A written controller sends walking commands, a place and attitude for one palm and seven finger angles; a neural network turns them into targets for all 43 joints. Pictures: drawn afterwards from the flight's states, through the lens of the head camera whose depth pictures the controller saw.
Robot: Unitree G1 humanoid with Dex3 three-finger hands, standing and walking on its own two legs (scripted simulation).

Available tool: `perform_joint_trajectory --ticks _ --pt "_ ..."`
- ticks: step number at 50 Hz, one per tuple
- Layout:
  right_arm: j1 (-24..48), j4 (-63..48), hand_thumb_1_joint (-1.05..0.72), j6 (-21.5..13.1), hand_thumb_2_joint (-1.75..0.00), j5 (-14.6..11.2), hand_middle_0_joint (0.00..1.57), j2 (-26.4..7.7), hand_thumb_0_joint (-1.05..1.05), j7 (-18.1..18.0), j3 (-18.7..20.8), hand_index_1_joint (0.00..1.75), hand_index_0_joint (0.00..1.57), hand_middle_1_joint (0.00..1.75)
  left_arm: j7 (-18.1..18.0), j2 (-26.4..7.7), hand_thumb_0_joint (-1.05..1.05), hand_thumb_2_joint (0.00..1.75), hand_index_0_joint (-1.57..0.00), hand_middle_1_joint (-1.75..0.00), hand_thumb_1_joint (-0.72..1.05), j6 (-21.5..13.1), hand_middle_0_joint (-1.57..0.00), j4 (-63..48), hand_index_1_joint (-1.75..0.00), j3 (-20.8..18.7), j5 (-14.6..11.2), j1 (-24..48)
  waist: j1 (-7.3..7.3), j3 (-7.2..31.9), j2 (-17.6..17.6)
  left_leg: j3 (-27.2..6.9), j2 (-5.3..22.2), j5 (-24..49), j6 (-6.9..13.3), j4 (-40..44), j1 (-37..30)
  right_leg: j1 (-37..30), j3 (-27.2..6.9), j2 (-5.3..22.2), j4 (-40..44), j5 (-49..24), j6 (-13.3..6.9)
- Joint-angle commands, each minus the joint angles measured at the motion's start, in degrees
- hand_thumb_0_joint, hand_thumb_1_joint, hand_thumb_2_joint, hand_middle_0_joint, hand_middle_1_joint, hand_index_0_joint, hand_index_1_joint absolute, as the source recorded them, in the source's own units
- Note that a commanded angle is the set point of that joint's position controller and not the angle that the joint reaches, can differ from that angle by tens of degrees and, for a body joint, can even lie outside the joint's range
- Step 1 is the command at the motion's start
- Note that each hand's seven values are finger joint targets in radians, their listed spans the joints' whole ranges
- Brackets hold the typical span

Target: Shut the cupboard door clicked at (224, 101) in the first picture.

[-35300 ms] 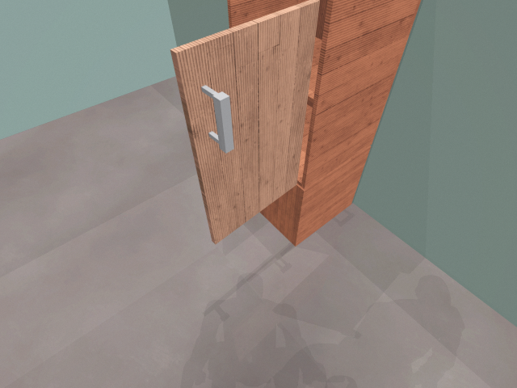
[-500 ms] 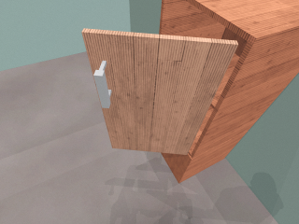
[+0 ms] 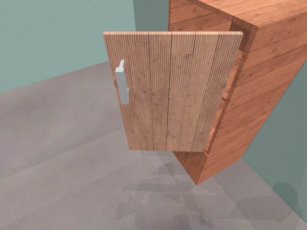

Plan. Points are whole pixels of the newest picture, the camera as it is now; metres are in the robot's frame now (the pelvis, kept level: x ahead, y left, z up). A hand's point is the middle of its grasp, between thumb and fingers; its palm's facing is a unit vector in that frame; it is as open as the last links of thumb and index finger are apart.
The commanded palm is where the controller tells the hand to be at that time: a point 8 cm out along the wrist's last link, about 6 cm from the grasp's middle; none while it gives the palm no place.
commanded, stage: come to a stop and stand still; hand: left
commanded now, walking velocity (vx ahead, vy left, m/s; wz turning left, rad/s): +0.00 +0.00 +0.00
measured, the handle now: (123, 82) +0.51 +0.12 +0.12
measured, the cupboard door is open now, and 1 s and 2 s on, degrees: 58 58 58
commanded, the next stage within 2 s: look again from close up in 0.22 s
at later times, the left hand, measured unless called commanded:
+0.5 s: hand out of the picture +0.03 +0.18 -0.17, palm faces -0.02 -0.97 -0.22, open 7.4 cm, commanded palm none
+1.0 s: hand out of the picture +0.13 +0.18 -0.14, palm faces +0.14 -0.95 -0.27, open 7.4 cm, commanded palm +0.13 +0.22 -0.06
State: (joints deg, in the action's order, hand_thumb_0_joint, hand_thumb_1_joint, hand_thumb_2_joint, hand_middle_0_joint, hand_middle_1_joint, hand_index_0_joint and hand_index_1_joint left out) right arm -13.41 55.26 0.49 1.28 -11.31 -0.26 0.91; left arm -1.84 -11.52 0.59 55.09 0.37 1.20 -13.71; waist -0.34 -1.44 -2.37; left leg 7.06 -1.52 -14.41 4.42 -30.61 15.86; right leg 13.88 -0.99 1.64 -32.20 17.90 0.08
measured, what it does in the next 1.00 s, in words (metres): shifts its weight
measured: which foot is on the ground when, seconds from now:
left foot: down 0.00-1.00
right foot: down 0.00-1.00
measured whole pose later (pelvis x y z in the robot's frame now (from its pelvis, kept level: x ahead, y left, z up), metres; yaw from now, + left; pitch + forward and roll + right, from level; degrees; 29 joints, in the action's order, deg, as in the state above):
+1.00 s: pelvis +0.04 -0.04 +0.00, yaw +1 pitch +0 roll +0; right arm -11.6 57.4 -5.3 -1.1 -13.2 -3.4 -0.3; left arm -1.7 -13.4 0.4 42.7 -5.1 -2.0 -16.0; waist -0.4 -3.5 0.7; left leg 4.4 0.3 -16.1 1.0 -29.8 13.3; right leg 11.9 1.2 -0.4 -33.0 19.0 -0.9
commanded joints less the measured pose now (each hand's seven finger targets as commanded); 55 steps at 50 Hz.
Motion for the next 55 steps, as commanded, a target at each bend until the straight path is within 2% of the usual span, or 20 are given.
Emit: perform_joint_trajectory --ticks 1,7,10,17,20,24,30,33,36,39,46,47,48,49,50,51,52,53,54,55 --pt "0.3 -3.6 -0.9 -1.5 -0.9 0.1 0.2 -8.6 0.0 -0.2 1.6 0.3 0.2 0.3 0.0 -7.0 0.0 0.9 -0.2 -0.3 0.9 -0.9 -0.2 -2.1 -0.3 -1.6 0.3 -3.2 1.26 -2.6 2.7 -14.4 9.0 -17.3 0.0 16.1 4.4 1.6 -2.1 1.0 5.1 5.6 -2.7" --pt "-1.0 -1.4 -0.9 -2.1 -0.9 -0.1 0.2 -9.2 0.0 -0.3 1.4 0.3 0.2 0.3 0.3 -8.0 0.0 0.9 -0.2 -0.3 0.9 -1.5 -0.2 -0.5 -0.3 -1.5 0.0 -3.3 0.65 -0.2 2.7 -13.2 8.4 -12.6 -0.4 15.1 0.2 2.8 -3.6 2.3 7.4 4.6 -3.0" --pt "-1.3 -0.1 -0.9 -2.4 -0.9 -0.3 0.2 -9.2 0.0 -0.4 1.3 0.3 0.2 0.3 0.4 -8.3 0.0 0.9 -0.2 -0.3 0.9 -1.7 -0.2 0.5 -0.3 -1.4 0.0 -3.4 0.72 -0.6 2.0 -12.9 8.6 -10.4 -0.3 15.0 -0.5 2.2 -3.4 2.6 8.1 2.2 -3.0" --pt "-1.1 2.2 -0.9 -3.1 -0.9 -0.6 0.2 -9.4 0.0 -0.7 0.9 0.3 0.2 0.3 0.3 -8.9 0.0 0.9 -0.2 -0.3 0.9 -2.3 -0.2 3.3 -0.3 -0.9 -0.2 -3.4 0.43 0.7 2.9 -10.5 8.0 0.7 -0.8 11.7 -4.6 1.5 -4.7 3.9 9.5 -4.1 -2.8" --pt "-1.0 3.1 -0.9 -3.2 -0.9 -0.7 0.2 -9.1 0.0 -0.9 0.7 0.3 0.2 0.3 0.2 -9.0 0.0 0.9 -0.2 -0.3 0.9 -2.3 -0.2 4.0 -0.3 -0.9 -0.2 -3.1 0.44 1.0 2.7 -9.9 8.2 5.4 -0.9 10.8 -6.1 0.6 -4.2 3.9 9.3 -6.8 -2.4" --pt "0.0 3.8 -0.9 -3.1 -0.9 -0.7 0.2 -9.3 0.0 -0.9 0.5 0.3 0.2 0.3 0.3 -9.0 0.0 0.9 -0.2 -0.3 0.9 -2.1 -0.2 4.8 -0.3 -0.8 -0.2 -2.5 0.48 0.2 2.3 -9.8 8.3 5.6 -1.1 11.1 -6.1 0.6 -4.3 4.0 9.8 -6.6 -2.2" --pt "1.4 4.4 -0.9 -3.2 -0.9 -0.7 0.2 -9.3 0.0 -1.0 0.4 0.3 0.2 0.3 0.2 -9.6 0.0 0.9 -0.2 -0.3 0.9 -2.4 -0.2 4.9 -0.3 -0.9 -0.2 -1.5 0.68 1.4 3.4 -8.9 8.3 11.7 -1.4 9.3 -7.8 -1.0 -4.6 4.5 9.8 -12.8 -2.2" --pt "2.1 4.6 -0.9 -3.2 -0.9 -0.6 0.2 -9.7 0.0 -1.1 0.4 0.3 0.2 0.3 0.1 -10.0 0.0 0.9 -0.2 -0.3 0.9 -2.4 -0.2 4.8 -0.3 -1.0 -0.3 -0.6 0.61 2.4 2.4 -8.6 8.4 14.2 -1.6 9.1 -8.6 -1.9 -4.4 4.5 9.4 -14.9 -2.1" --pt "2.5 4.7 -0.9 -3.2 -0.9 -0.6 0.2 -9.7 0.0 -1.2 0.4 0.3 0.2 0.3 0.1 -10.2 0.0 0.9 -0.2 -0.3 0.9 -2.5 -0.2 4.6 -0.3 -1.2 -0.2 -0.4 0.67 2.7 3.5 -8.4 8.4 16.1 -1.7 8.5 -8.9 -2.7 -4.5 4.8 9.3 -18.0 -2.2" --pt "2.9 5.0 -0.9 -3.1 -0.9 -0.6 0.2 -10.0 0.0 -1.3 0.3 0.3 0.2 0.3 0.1 -10.4 0.0 0.9 -0.2 -0.3 0.9 -2.5 -0.2 4.5 -0.3 -1.3 -0.3 0.1 0.68 3.7 2.9 -8.4 8.5 17.2 -1.9 8.6 -9.9 -3.5 -4.3 4.8 9.2 -18.7 -2.1" --pt "3.3 5.5 -0.9 -2.9 -0.9 -0.6 0.2 -10.0 0.0 -1.4 0.2 0.3 0.2 0.3 0.1 -10.9 0.0 0.9 -0.2 -0.3 0.9 -2.5 -0.2 4.3 -0.3 -1.5 -0.3 0.8 0.71 2.4 3.4 -8.3 8.4 16.8 -2.1 9.0 -9.6 -4.0 -4.2 4.9 9.9 -19.9 -2.3" --pt "2.8 2.1 -0.9 -2.6 -0.9 -1.2 0.2 -8.3 0.0 -1.1 0.4 0.3 0.2 0.3 -2.7 -6.3 0.0 0.9 -0.2 -0.3 0.9 -3.0 -0.2 5.4 -0.3 -0.9 0.1 -4.8 0.46 1.7 1.6 -5.4 9.2 24.1 -3.8 -2.7 -7.7 -2.8 -5.6 7.0 9.2 -34.3 0.1" --pt "-5.8 -11.3 -0.9 -12.7 -0.9 -1.9 0.2 -18.4 0.0 -6.6 3.7 0.3 0.2 0.3 -3.1 -48.5 0.0 0.9 -0.2 -0.3 0.9 -18.9 -0.2 -80.3 -0.3 -35.1 -5.6 44.0 -5.83 18.2 5.7 -11.4 5.6 29.7 -1.7 -7.1 -22.6 -1.0 2.6 1.8 -9.9 -32.2 -0.7" --pt "1.6 -11.6 -0.9 -17.1 -0.9 -6.6 0.2 -11.8 0.0 -8.1 -0.1 0.3 0.2 0.3 -2.4 -12.4 0.0 0.9 -0.22 -0.32 0.9 -13.8 -0.22 -54.3 -0.32 -6.6 -7.4 -1.1 -2.0 25.2 -20.3 -12.5 5.3 41.3 -3.7 -7.1 -29.0 7.3 5.4 -1.7 -21.9 -17.3 0.1" --pt "2.0 -10.9 -0.9 -18.5 -0.9 -5.8 0.2 -11.6 0.0 -7.3 -0.7 0.3 0.2 0.3 -5.1 -13.5 0.0 0.9 -0.24 -0.34 0.9 -11.7 -0.24 -58.3 -0.34 -10.8 -10.4 -3.5 1.05 25.6 -17.4 -14.2 6.1 46.9 -5.5 -4.5 -26.8 7.0 6.4 -1.5 -23.2 -3.0 -1.0" --pt "1.2 -12.1 -0.9 -18.9 -0.9 -4.4 0.2 -6.7 0.0 -4.4 0.7 0.3 0.2 0.3 -3.0 2.7 0.0 0.9 -0.25 -0.36 0.9 -7.1 -0.25 -52.4 -0.36 -2.8 -9.7 -11.6 -2.01 15.7 -16.2 -12.3 5.9 40.5 -4.3 3.6 -17.6 13.6 5.6 -1.4 -16.0 1.4 -0.5" --pt "1.6 -16.3 -0.9 -19.5 -0.9 -3.8 0.2 -9.8 0.0 -2.7 3.2 0.3 0.2 0.3 -1.7 -4.3 0.0 0.9 -0.27 -0.38 0.9 -9.6 -0.27 -62.7 -0.38 -7.3 -11.0 0.4 -0.75 12.6 -8.4 -10.9 5.5 31.6 -5.0 0.4 -9.9 11.2 4.9 -0.9 -8.6 -3.5 -1.1" --pt "2.8 -18.7 -0.9 -20.4 -0.9 -3.4 0.2 -10.1 0.0 -2.6 4.2 0.3 0.2 0.3 0.4 -4.6 0.0 0.9 -0.29 -0.4 0.9 -11.1 -0.29 -60.1 -0.4 -8.9 -11.9 -6.9 0.52 10.9 -5.2 -9.0 3.6 20.9 -4.9 -4.3 -2.3 9.9 4.9 -0.7 -4.1 -8.2 -1.4" --pt "3.3 -19.2 -0.9 -20.6 -0.9 -3.2 0.2 -9.8 0.0 -2.7 3.7 0.3 0.2 0.3 2.0 -5.9 0.0 0.9 -0.31 -0.42 0.9 -13.0 -0.31 -53.5 -0.42 -11.2 -12.4 -9.9 -0.03 4.0 3.9 -8.8 1.5 9.5 -5.0 -6.3 6.6 12.0 3.9 -0.1 -1.8 -6.6 -1.4" --pt "3.0 -19.4 -0.9 -20.1 -0.9 -3.3 0.2 -9.4 0.0 -2.5 4.0 0.3 0.2 0.3 4.5 -6.6 0.0 0.9 -0.33 -0.44 0.9 -15.5 -0.33 -44.7 -0.44 -14.7 -13.2 -15.4 0.03 -2.2 11.1 -8.7 0.4 3.6 -5.0 -7.9 12.4 14.5 1.7 0.6 0.8 -1.7 -1.5"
